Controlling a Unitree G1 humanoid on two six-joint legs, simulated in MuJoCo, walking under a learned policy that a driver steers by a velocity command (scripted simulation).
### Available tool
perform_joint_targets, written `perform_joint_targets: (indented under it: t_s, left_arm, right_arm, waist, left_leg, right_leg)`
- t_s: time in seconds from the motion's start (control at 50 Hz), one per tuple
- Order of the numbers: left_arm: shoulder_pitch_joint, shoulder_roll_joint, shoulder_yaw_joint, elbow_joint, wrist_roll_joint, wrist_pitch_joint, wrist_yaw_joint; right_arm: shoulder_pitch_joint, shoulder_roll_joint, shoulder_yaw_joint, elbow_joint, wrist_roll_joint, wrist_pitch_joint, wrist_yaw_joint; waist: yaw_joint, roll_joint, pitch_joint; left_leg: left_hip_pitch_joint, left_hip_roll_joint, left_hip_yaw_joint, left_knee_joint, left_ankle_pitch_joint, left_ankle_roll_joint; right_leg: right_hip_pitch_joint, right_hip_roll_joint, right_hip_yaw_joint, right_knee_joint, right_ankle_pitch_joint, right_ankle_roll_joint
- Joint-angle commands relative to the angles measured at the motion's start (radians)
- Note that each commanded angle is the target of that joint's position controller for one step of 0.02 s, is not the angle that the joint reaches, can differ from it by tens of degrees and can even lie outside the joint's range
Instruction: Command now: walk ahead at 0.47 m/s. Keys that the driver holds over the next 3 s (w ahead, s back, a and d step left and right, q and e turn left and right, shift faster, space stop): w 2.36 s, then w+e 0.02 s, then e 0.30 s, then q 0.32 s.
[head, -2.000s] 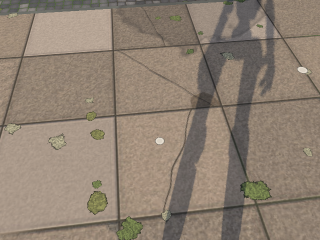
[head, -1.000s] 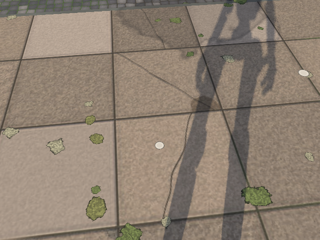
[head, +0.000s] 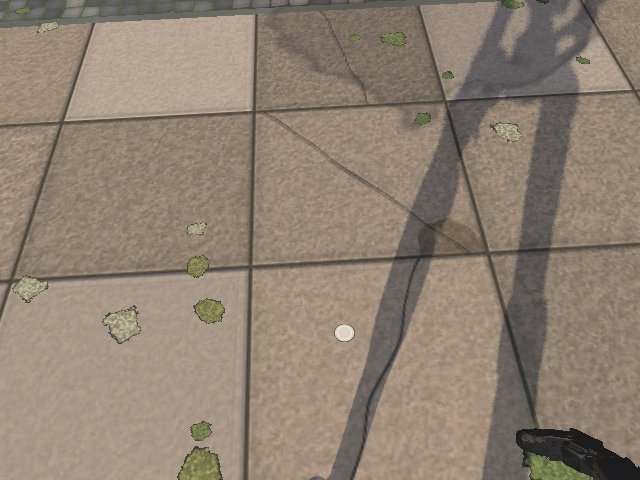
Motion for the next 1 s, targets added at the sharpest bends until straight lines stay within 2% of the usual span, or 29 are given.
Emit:
perform_joint_targets:
  t_s: [0.02, 0.04, 0.06, 0.08, 0.1, 0.12, 0.14, 0.16, 0.18, 0.22, 0.26, 0.32, 0.42, 0.5, 0.56, 0.58, 0.6, 0.62, 0.64, 0.66, 0.68, 0.7, 0.72, 0.74, 0.78, 0.82, 0.86, 0.9, 1.0]
  left_arm:
    - [0.004, 0.196, 0.045, -0.036, 0.009, 0.001, 0.005]
    - [-0.019, 0.197, 0.047, -0.042, 0.021, 0.015, 0.002]
    - [-0.058, 0.194, 0.044, -0.062, 0.027, 0.018, -0.005]
    - [-0.05, 0.134, 0.023, -0.092, 0.049, 0.008, -0.013]
    - [0.102, -0.009, -0.009, -0.067, 0.004, -0.019, -0.032]
    - [0.018, 0.106, 0.015, -0.08, -0.02, -0.045, -0.038]
    - [-0.115, 0.157, 0.029, -0.124, -0.042, -0.051, -0.037]
    - [-0.174, 0.155, 0.032, -0.141, -0.035, -0.047, -0.027]
    - [-0.185, 0.161, 0.046, -0.142, -0.022, -0.033, -0.016]
    - [-0.135, 0.113, 0.046, -0.138, -0.017, -0.004, -0.009]
    - [-0.167, 0.113, 0.051, -0.157, -0.01, 0.01, -0.003]
    - [-0.311, 0.134, 0.059, -0.211, 0.005, 0.01, 0.003]
    - [-0.496, 0.114, 0.053, -0.261, 0.0, -0.004, -0.011]
    - [-0.605, 0.115, 0.045, -0.3, -0.012, -0.011, -0.035]
    - [-0.607, 0.14, 0.05, -0.32, -0.015, -0.023, -0.053]
    - [-0.566, 0.157, 0.057, -0.314, -0.014, -0.027, -0.056]
    - [-0.474, 0.184, 0.073, -0.289, -0.012, -0.03, -0.054]
    - [-0.295, 0.239, 0.1, -0.235, -0.01, -0.031, -0.048]
    - [-0.102, 0.333, 0.123, -0.201, 0.002, -0.027, -0.038]
    - [-0.074, 0.371, 0.127, -0.183, 0.013, -0.024, -0.05]
    - [-0.114, 0.262, 0.099, -0.196, 0.006, -0.028, -0.053]
    - [-0.206, 0.217, 0.084, -0.217, 0.002, -0.029, -0.052]
    - [-0.291, 0.197, 0.074, -0.235, 0.005, -0.028, -0.055]
    - [-0.333, 0.174, 0.068, -0.24, 0.008, -0.027, -0.059]
    - [-0.33, 0.153, 0.063, -0.222, 0.017, -0.03, -0.062]
    - [-0.296, 0.177, 0.069, -0.2, 0.015, -0.034, -0.055]
    - [-0.262, 0.198, 0.075, -0.183, 0.015, -0.03, -0.043]
    - [-0.232, 0.197, 0.074, -0.17, 0.013, -0.021, -0.032]
    - [-0.163, 0.209, 0.074, -0.139, 0.003, -0.011, -0.019]
  right_arm:
    - [0.018, -0.124, -0.039, -0.063, 0.002, -0.015, 0.001]
    - [0.171, -0.16, -0.06, -0.018, 0.005, -0.012, -0.004]
    - [0.351, -0.198, -0.078, 0.036, 0.005, -0.005, -0.013]
    - [0.524, -0.287, -0.093, 0.074, -0.015, 0.007, -0.026]
    - [0.524, -0.264, -0.083, 0.084, -0.045, 0.003, -0.014]
    - [0.427, -0.183, -0.064, 0.084, -0.035, -0.001, -0.008]
    - [0.327, -0.132, -0.051, 0.067, -0.026, -0.005, -0.007]
    - [0.243, -0.117, -0.041, 0.057, -0.028, -0.015, 0.003]
    - [0.203, -0.094, -0.034, 0.055, -0.034, -0.023, 0.009]
    - [0.211, -0.082, -0.028, 0.083, -0.038, -0.026, 0.014]
    - [0.252, -0.105, -0.031, 0.11, -0.036, -0.029, 0.006]
    - [0.315, -0.152, -0.04, 0.129, -0.038, -0.024, -0.018]
    - [0.413, -0.177, -0.044, 0.149, -0.021, -0.006, -0.037]
    - [0.478, -0.186, -0.048, 0.176, -0.014, 0.009, -0.038]
    - [0.476, -0.2, -0.057, 0.183, -0.011, 0.023, -0.042]
    - [0.46, -0.209, -0.06, 0.18, -0.01, 0.028, -0.043]
    - [0.433, -0.21, -0.059, 0.173, -0.012, 0.032, -0.044]
    - [0.423, -0.181, -0.048, 0.163, -0.021, 0.035, -0.043]
    - [0.433, -0.137, -0.027, 0.129, -0.045, 0.031, -0.044]
    - [0.555, -0.011, 0.005, 0.135, -0.022, 0.005, -0.033]
    - [0.489, -0.142, -0.022, 0.142, 0.001, -0.016, -0.031]
    - [0.396, -0.186, -0.035, 0.114, 0.014, -0.026, -0.029]
    - [0.356, -0.176, -0.036, 0.109, 0.006, -0.024, -0.036]
    - [0.336, -0.164, -0.042, 0.107, -0.01, -0.015, -0.041]
    - [0.37, -0.125, -0.044, 0.113, -0.013, 0.01, -0.041]
    - [0.358, -0.111, -0.046, 0.108, -0.016, 0.026, -0.043]
    - [0.285, -0.114, -0.05, 0.082, -0.023, 0.03, -0.046]
    - [0.214, -0.108, -0.052, 0.059, -0.026, 0.029, -0.044]
    - [0.053, -0.085, -0.043, 0.015, -0.02, 0.018, -0.03]
  waist:
    - [-0.126, -0.171, 0.021]
    - [-0.201, -0.19, -0.072]
    - [-0.283, -0.18, -0.164]
    - [-0.297, 0.027, -0.324]
    - [-0.194, 0.308, -0.487]
    - [-0.196, 0.174, -0.336]
    - [-0.17, 0.093, -0.171]
    - [-0.123, -0.042, -0.091]
    - [-0.087, -0.054, -0.072]
    - [-0.042, 0.011, -0.04]
    - [-0.035, 0.025, 0.001]
    - [-0.067, 0.012, 0.033]
    - [-0.132, 0.017, 0.036]
    - [-0.17, 0.029, 0.06]
    - [-0.147, 0.047, 0.054]
    - [-0.119, 0.059, 0.032]
    - [-0.062, 0.06, -0.02]
    - [0.013, 0.035, -0.134]
    - [0.063, -0.121, -0.301]
    - [-0.009, -0.385, -0.393]
    - [0.013, -0.24, -0.318]
    - [-0.003, -0.174, -0.196]
    - [-0.038, -0.081, -0.14]
    - [-0.062, -0.065, -0.09]
    - [-0.099, -0.096, -0.074]
    - [-0.109, -0.087, -0.046]
    - [-0.097, -0.073, -0.018]
    - [-0.081, -0.075, -0.003]
    - [-0.031, -0.082, 0.04]
  left_leg:
    - [0.215, -0.074, 0.029, -0.055, -0.023, 0.046]
    - [0.379, -0.103, 0.04, -0.057, -0.044, 0.071]
    - [0.646, -0.052, -0.013, -0.064, -0.012, 0.105]
    - [0.95, 0.188, -0.314, -0.048, -0.055, 0.167]
    - [1.161, 0.403, -0.847, -0.258, -0.223, 0.349]
    - [1.007, 0.341, -0.818, -0.338, -0.309, 0.287]
    - [0.817, 0.304, -0.609, -0.353, -0.271, 0.236]
    - [0.635, 0.268, -0.482, -0.391, -0.153, 0.206]
    - [0.528, 0.222, -0.39, -0.414, -0.099, 0.184]
    - [0.416, 0.178, -0.299, -0.474, -0.101, 0.182]
    - [0.366, 0.164, -0.242, -0.511, -0.09, 0.192]
    - [0.411, 0.17, -0.223, -0.533, -0.08, 0.195]
    - [0.52, 0.147, -0.156, -0.515, -0.047, 0.143]
    - [0.626, 0.184, -0.154, -0.466, -0.062, 0.136]
    - [0.702, 0.228, -0.174, -0.397, -0.016, 0.116]
    - [0.709, 0.231, -0.172, -0.353, 0.068, 0.106]
    - [0.699, 0.202, -0.143, -0.245, 0.233, 0.086]
    - [0.627, 0.141, -0.093, -0.032, 0.316, 0.056]
    - [0.408, 0.064, -0.029, 0.326, 0.031, 0.015]
    - [0.028, -0.103, -0.081, 0.602, -0.556, -0.028]
    - [-0.079, -0.039, -0.188, 0.715, -0.551, -0.008]
    - [-0.113, 0.011, -0.167, 0.71, -0.449, 0.01]
    - [-0.059, 0.062, -0.143, 0.665, -0.355, 0.003]
    - [-0.022, 0.089, -0.135, 0.604, -0.301, -0.005]
    - [0.062, 0.114, -0.129, 0.544, -0.248, -0.016]
    - [0.038, 0.118, -0.118, 0.496, -0.209, -0.03]
    - [-0.036, 0.123, -0.116, 0.408, -0.13, -0.048]
    - [-0.079, 0.12, -0.112, 0.306, -0.043, -0.059]
    - [-0.045, 0.08, -0.071, 0.054, 0.11, -0.056]
  right_leg:
    - [-0.083, -0.257, 0.053, 0.174, 1.083, -0.084]
    - [-0.083, -0.239, 0.033, 0.354, 1.21, -0.07]
    - [-0.232, -0.206, 0.024, 0.583, 1.141, -0.045]
    - [-0.484, -0.094, -0.008, 0.953, 0.608, -0.027]
    - [-0.788, 0.072, 0.106, 1.304, -0.164, 0.009]
    - [-0.877, -0.002, 0.176, 1.383, -0.134, -0.025]
    - [-0.903, -0.054, 0.126, 1.356, -0.049, -0.037]
    - [-0.853, -0.11, 0.099, 1.295, 0.033, -0.034]
    - [-0.796, -0.145, 0.092, 1.229, 0.077, -0.034]
    - [-0.727, -0.175, 0.086, 1.158, 0.099, -0.026]
    - [-0.758, -0.191, 0.067, 1.085, 0.126, -0.008]
    - [-0.89, -0.211, 0.057, 0.924, 0.272, 0.027]
    - [-0.89, -0.164, 0.013, 0.596, 0.468, 0.037]
    - [-0.881, -0.135, -0.005, 0.471, 0.422, 0.032]
    - [-0.837, -0.118, -0.006, 0.407, 0.314, -0.006]
    - [-0.768, -0.099, -0.021, 0.39, 0.285, -0.021]
    - [-0.635, -0.066, -0.049, 0.365, 0.275, -0.042]
    - [-0.394, -0.066, -0.041, 0.372, 0.294, -0.077]
    - [-0.088, -0.286, 0.221, 0.376, 0.313, -0.15]
    - [0.186, -0.45, 0.68, 0.226, 0.126, -0.291]
    - [0.126, -0.42, 0.672, 0.187, 0.054, -0.249]
    - [-0.007, -0.388, 0.511, 0.178, 0.131, -0.204]
    - [-0.145, -0.347, 0.395, 0.153, 0.247, -0.185]
    - [-0.244, -0.307, 0.313, 0.12, 0.312, -0.177]
    - [-0.33, -0.264, 0.226, 0.068, 0.374, -0.173]
    - [-0.353, -0.254, 0.17, 0.041, 0.449, -0.186]
    - [-0.334, -0.258, 0.144, 0.023, 0.487, -0.19]
    - [-0.31, -0.251, 0.119, 0.012, 0.485, -0.18]
    - [-0.272, -0.23, 0.058, -0.007, 0.416, -0.152]
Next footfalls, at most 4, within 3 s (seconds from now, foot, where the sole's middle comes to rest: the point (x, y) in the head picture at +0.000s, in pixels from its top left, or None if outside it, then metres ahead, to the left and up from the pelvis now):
0.06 left None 0.24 0.11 -0.76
0.62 right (436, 454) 0.52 -0.14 -0.76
1.22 left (331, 312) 0.84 0.10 -0.76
1.80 right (427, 217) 1.15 -0.14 -0.76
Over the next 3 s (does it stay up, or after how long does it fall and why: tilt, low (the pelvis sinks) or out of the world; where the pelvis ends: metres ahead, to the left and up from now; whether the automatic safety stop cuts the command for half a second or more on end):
stays up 1.48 -0.01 0.02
